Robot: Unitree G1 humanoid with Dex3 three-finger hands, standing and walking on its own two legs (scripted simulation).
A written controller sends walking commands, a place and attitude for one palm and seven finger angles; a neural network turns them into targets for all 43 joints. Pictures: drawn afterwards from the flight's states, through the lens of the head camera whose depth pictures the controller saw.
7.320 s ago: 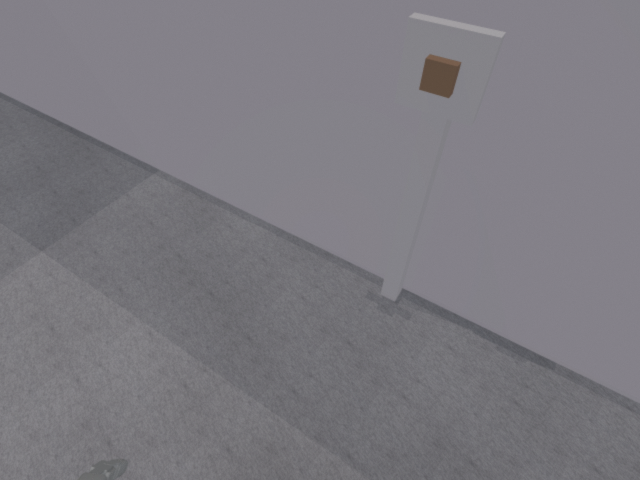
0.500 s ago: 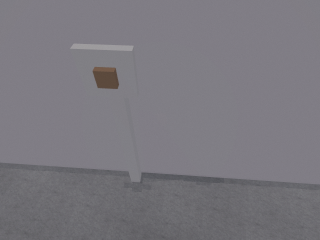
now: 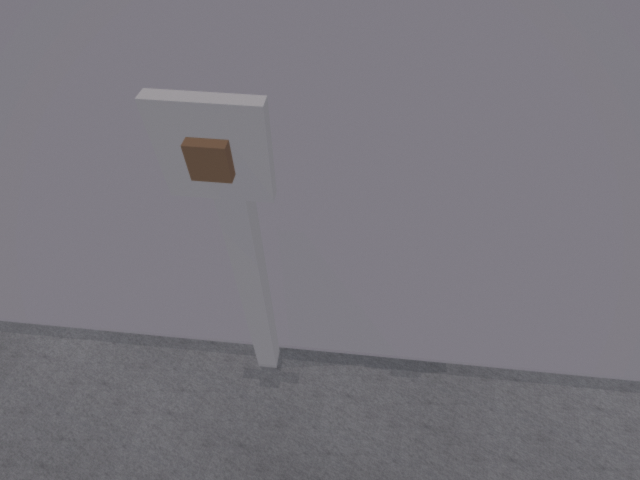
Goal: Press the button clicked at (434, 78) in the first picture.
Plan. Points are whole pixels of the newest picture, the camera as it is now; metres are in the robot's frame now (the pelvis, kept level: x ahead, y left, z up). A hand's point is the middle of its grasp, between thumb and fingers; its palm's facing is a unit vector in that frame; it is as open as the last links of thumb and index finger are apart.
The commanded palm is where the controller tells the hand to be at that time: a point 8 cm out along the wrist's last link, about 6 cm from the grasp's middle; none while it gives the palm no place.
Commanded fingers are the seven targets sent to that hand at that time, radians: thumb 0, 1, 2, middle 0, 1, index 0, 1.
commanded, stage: look again from close up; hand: left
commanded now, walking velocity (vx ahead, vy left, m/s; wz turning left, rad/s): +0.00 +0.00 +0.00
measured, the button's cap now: (210, 159) +0.53 +0.21 +0.11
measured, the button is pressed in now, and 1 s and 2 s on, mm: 0 0 0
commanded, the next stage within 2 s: come to a stop and stand still in 0.02 s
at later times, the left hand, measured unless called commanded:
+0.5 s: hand out of the picture +0.06 +0.25 -0.16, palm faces +0.05 -0.96 -0.29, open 7.4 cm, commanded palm none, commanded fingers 0.00 0.90 0.90 -0.20 -0.30 -0.20 -0.30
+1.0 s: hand out of the picture +0.02 +0.28 -0.15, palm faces +0.00 -0.95 -0.32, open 7.4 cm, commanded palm none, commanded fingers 0.00 0.90 0.90 -0.20 -0.30 -0.20 -0.30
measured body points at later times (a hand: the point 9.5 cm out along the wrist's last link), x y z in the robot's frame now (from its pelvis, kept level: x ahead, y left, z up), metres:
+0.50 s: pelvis +0.00 +0.02 +0.00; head -0.01 +0.03 +0.45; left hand +0.06 +0.30 -0.14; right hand +0.08 -0.25 -0.13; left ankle -0.04 +0.13 -0.74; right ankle -0.01 -0.10 -0.74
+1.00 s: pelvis -0.04 +0.04 +0.01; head -0.04 +0.04 +0.46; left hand +0.02 +0.33 -0.13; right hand +0.04 -0.25 -0.13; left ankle -0.04 +0.13 -0.74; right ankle -0.01 -0.10 -0.74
